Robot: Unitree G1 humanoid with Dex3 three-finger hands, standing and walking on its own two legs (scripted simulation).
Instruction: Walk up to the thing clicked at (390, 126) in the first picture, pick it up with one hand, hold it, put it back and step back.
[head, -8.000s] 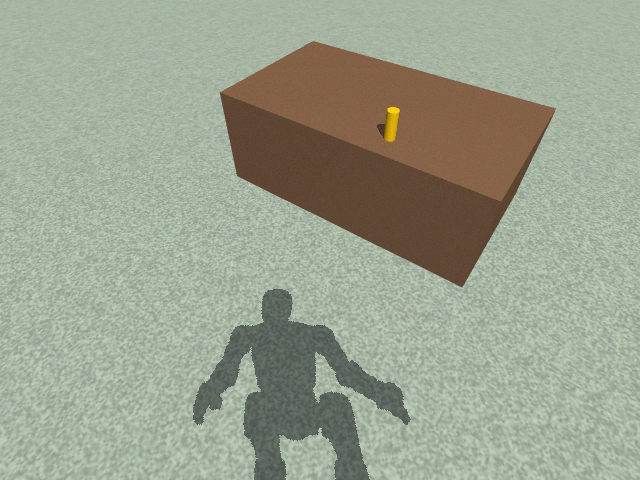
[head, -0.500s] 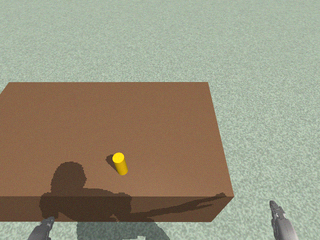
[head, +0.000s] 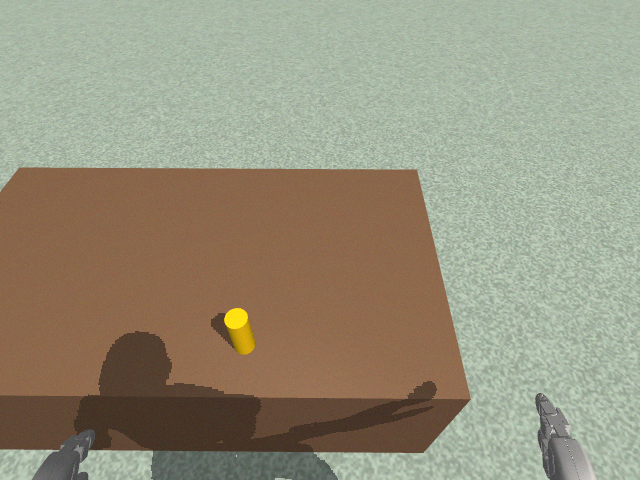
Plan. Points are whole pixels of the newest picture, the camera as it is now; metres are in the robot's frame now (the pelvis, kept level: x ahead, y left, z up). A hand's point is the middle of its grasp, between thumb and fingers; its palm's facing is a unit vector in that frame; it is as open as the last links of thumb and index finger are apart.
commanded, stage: go down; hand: left
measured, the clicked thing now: (240, 332) +0.44 +0.17 -0.24
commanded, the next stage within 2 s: approach in 1.80 s
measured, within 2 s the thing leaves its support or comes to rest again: neither
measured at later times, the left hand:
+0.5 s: hand (82, 408) +0.24 +0.31 -0.03, palm faces +0.13 -0.96 -0.26, open 17.5 cm
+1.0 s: hand (66, 338) +0.31 +0.34 +0.01, palm faces +0.13 -0.98 -0.15, open 17.4 cm
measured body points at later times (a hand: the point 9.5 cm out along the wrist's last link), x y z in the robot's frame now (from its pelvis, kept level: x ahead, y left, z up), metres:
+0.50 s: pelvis -0.01 +0.00 -0.01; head +0.01 +0.01 +0.44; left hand +0.23 +0.36 -0.01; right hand +0.14 -0.26 -0.04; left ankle +0.01 +0.14 -0.71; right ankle -0.03 -0.14 -0.71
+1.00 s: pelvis -0.01 +0.00 -0.01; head +0.03 +0.02 +0.44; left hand +0.30 +0.39 +0.02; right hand +0.13 -0.26 -0.06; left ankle +0.01 +0.14 -0.71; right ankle -0.03 -0.14 -0.71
